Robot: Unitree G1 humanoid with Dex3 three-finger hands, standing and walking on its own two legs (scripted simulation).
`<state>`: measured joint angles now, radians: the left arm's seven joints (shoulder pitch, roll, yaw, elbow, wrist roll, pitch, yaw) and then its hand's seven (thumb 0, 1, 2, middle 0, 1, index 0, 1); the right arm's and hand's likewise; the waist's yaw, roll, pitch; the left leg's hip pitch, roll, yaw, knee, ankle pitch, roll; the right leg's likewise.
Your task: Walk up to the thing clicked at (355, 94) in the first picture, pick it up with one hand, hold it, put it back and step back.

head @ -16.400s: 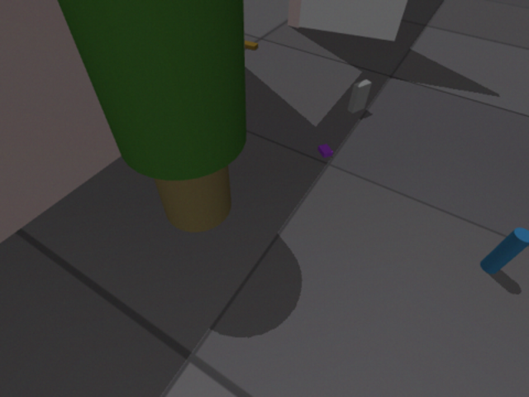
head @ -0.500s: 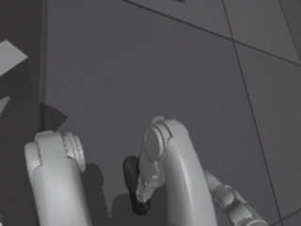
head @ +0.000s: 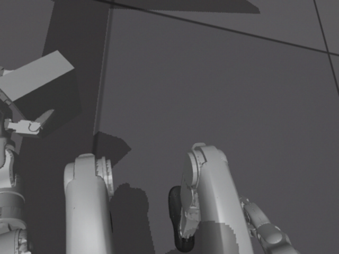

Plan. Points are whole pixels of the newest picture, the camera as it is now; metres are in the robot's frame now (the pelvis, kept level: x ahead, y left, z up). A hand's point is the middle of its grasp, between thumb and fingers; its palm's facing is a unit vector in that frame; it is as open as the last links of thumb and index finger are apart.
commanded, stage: settle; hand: left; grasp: from the side
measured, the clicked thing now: (48, 100) +0.44 +0.24 -0.06
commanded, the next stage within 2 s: lift in 0.76 s
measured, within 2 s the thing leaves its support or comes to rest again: neither
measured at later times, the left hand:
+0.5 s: hand (28, 91) +0.43 +0.25 +0.01, palm faces +0.20 -0.98 -0.04, open 9.5 cm
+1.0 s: hand (25, 84) +0.43 +0.25 +0.03, palm faces +0.20 -0.98 -0.02, open 9.5 cm
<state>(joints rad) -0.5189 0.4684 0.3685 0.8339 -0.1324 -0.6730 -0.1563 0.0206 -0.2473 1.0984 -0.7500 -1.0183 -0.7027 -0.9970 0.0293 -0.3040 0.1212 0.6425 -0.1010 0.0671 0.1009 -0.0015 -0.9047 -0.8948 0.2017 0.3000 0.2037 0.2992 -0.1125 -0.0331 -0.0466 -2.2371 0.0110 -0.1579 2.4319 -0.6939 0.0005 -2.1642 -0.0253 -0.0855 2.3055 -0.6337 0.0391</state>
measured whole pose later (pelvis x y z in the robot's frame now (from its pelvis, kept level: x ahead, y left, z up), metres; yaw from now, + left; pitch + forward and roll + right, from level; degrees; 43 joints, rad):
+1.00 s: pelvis +0.00 -0.01 +0.05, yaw +4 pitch +32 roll -5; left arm -0.59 0.37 0.41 0.87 -0.14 -0.61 -0.21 0.01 -0.36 1.16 -0.81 -1.08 -0.77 -1.05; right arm 0.10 -0.28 0.03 0.67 -0.06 0.02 0.05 0.00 -0.92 -0.90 0.20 0.30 0.20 0.30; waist -0.10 -0.01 -0.13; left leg -2.11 0.02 -0.09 2.25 -0.69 -0.01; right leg -2.09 -0.04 -0.04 2.18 -0.65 0.02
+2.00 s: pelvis +0.05 +0.00 +0.27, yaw +6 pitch +23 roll -3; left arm -0.16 0.26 0.21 0.27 -0.20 -0.28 -0.08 0.00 -0.31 1.09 -0.80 -1.09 -0.77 -1.04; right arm 0.16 -0.24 0.00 0.59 0.05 -0.04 -0.04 0.00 -0.90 -0.89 0.20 0.30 0.20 0.30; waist -0.03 0.02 -0.17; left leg -1.31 0.04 -0.05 1.51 -0.62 -0.01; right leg -1.28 -0.03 -0.05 1.45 -0.58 0.02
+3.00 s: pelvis +0.08 +0.00 +0.38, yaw +7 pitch +10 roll -2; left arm -0.12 0.20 0.18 0.41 -0.20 -0.35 -0.12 0.00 -0.31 1.09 -0.79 -1.11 -0.76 -1.06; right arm 0.23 -0.23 0.00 0.64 0.02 -0.04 -0.04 0.00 -0.90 -0.89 0.20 0.30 0.20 0.30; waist -0.03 0.01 -0.07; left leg -0.71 0.04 -0.01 1.00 -0.47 -0.01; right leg -0.70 -0.02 -0.04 0.95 -0.43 0.02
